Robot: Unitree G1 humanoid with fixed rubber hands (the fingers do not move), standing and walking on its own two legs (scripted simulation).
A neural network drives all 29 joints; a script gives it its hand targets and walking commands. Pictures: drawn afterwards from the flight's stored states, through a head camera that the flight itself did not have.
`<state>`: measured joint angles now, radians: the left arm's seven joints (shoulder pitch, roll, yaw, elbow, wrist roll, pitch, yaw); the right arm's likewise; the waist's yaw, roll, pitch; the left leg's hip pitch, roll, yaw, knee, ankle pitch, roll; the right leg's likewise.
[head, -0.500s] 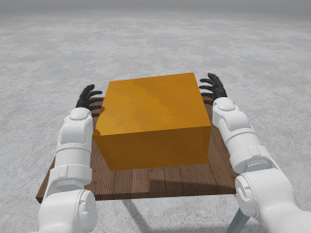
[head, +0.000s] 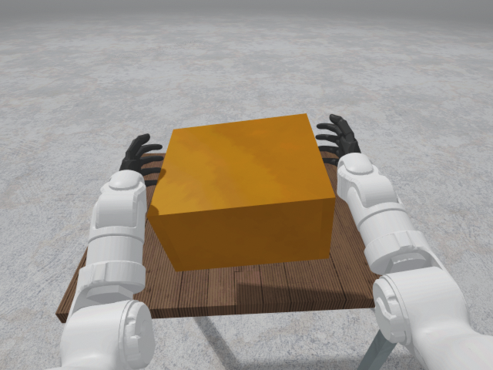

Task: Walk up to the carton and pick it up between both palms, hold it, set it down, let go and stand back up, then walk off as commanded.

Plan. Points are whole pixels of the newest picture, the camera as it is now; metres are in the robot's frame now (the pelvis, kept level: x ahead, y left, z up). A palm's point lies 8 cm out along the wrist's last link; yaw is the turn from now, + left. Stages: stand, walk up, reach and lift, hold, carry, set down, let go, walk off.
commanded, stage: hold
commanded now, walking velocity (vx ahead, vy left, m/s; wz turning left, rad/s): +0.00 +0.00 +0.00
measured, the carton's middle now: (244, 188) +0.41 -0.01 +0.13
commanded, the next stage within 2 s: none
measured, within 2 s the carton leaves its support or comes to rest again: neither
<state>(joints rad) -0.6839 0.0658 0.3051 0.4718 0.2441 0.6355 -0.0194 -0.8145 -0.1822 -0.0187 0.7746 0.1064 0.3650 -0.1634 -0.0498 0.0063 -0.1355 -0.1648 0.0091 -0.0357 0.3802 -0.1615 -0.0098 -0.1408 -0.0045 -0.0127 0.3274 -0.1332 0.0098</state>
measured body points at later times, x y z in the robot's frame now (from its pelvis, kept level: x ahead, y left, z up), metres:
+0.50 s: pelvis +0.00 +0.00 +0.00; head -0.07 +0.01 +0.44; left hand +0.38 +0.18 +0.19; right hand +0.39 -0.18 +0.22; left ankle +0.03 +0.12 -0.75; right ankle +0.03 -0.13 -0.75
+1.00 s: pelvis +0.00 +0.00 +0.00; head -0.07 +0.00 +0.44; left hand +0.38 +0.18 +0.19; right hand +0.39 -0.18 +0.21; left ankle +0.03 +0.12 -0.75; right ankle +0.03 -0.13 -0.75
